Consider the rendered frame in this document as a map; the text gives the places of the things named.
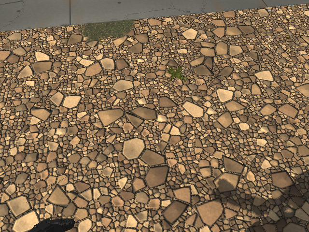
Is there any robot left hand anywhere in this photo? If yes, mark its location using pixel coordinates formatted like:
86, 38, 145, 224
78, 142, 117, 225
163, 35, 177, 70
28, 218, 75, 232

